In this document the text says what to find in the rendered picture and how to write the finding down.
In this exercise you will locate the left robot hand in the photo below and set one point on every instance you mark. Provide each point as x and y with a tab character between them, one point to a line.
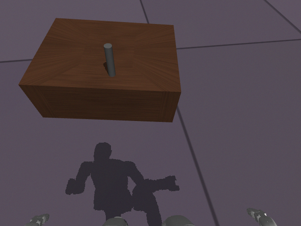
38	220

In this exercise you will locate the right robot hand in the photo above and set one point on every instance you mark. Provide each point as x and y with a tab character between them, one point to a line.
261	217

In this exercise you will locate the can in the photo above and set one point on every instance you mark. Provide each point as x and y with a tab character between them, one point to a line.
109	59

